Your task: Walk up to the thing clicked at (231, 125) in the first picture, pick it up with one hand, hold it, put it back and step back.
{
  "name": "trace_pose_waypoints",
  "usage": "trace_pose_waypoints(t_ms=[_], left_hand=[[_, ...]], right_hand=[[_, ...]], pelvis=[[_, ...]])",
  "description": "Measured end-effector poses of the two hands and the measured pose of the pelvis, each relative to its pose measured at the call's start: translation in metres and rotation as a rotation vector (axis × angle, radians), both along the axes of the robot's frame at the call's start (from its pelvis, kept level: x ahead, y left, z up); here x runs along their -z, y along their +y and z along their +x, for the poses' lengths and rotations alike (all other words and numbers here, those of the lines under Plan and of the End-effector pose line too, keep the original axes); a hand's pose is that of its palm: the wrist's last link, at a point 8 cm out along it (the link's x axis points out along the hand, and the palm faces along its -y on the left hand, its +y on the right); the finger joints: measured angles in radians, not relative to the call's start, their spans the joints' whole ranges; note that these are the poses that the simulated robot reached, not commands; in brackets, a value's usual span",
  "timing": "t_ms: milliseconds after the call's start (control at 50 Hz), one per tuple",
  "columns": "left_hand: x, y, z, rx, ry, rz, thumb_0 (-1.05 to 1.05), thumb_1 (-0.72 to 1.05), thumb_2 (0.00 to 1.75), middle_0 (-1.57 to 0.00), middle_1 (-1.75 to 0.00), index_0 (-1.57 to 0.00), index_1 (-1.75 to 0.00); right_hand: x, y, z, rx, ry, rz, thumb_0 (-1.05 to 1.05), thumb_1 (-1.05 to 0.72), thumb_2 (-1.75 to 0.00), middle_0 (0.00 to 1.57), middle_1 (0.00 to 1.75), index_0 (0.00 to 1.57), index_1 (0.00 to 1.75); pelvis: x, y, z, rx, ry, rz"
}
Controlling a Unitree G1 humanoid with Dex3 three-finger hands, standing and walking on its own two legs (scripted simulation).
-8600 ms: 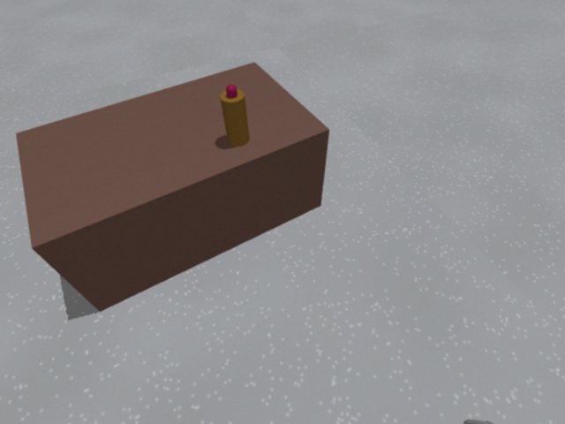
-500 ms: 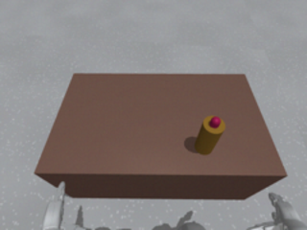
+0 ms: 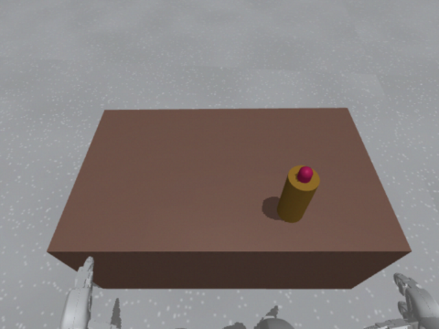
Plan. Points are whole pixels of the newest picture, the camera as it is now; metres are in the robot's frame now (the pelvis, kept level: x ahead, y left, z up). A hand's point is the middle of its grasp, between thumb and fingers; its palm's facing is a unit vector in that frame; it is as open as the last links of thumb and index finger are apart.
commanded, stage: go down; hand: right
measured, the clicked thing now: (297, 192) +0.47 -0.20 -0.16
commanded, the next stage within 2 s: approach in 1.48 s
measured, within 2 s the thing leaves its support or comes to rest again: neither
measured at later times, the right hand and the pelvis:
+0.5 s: hand (405, 285) +0.19 -0.30 -0.02, palm faces +0.20 +0.94 -0.28, open 17.3 cm; pelvis -0.02 +0.00 +0.00, yaw -1 degrees
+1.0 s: hand (427, 203) +0.31 -0.35 +0.05, palm faces +0.22 +0.97 -0.11, open 17.3 cm; pelvis -0.02 +0.00 +0.01, yaw +1 degrees
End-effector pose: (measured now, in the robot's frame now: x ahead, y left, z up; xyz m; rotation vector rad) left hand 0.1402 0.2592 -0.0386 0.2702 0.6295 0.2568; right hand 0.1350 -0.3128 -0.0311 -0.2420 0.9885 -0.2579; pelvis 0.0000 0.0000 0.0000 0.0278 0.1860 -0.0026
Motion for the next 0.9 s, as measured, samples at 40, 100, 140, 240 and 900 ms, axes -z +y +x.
trace_pose_waypoints(t_ms=[40,100,140,240,900], left_hand=[[0.000,-0.001,-0.003,0.000,0.001,0.002,-0.01,-0.52,0.04,-0.06,-0.05,-0.06,-0.05],[-0.001,-0.002,-0.006,0.002,-0.005,0.005,-0.01,-0.52,0.04,-0.06,-0.05,-0.06,-0.05],[-0.002,-0.004,-0.007,0.006,-0.016,0.007,-0.01,-0.52,0.04,-0.06,-0.05,-0.06,-0.06],[-0.007,-0.007,-0.007,0.012,-0.048,0.005,-0.01,-0.52,0.04,-0.06,-0.06,-0.06,-0.06],[0.006,0.000,-0.033,-0.014,0.040,0.025,-0.01,-0.53,0.05,-0.06,-0.05,-0.06,-0.05]], right_hand=[[-0.001,-0.001,-0.001,0.001,-0.009,0.000,-0.01,0.45,-0.05,0.06,0.06,0.06,0.05],[-0.003,-0.002,-0.003,0.000,-0.027,-0.002,-0.01,0.45,-0.05,0.06,0.06,0.06,0.05],[-0.005,-0.003,-0.004,0.000,-0.036,-0.003,-0.01,0.45,-0.05,0.06,0.06,0.06,0.05],[-0.009,-0.006,-0.007,0.002,-0.058,-0.002,-0.01,0.45,-0.05,0.06,0.06,0.05,0.05],[-0.088,-0.076,0.135,-0.006,-0.508,0.123,-0.01,0.47,-0.03,0.07,0.05,0.06,0.04]], pelvis=[[0.001,0.000,-0.002,0.000,-0.001,0.000],[0.001,0.000,-0.004,0.000,-0.004,0.001],[0.001,0.000,-0.005,0.001,-0.007,0.002],[0.002,0.000,-0.009,0.002,-0.013,0.003],[-0.009,0.003,-0.019,-0.016,-0.019,-0.001]])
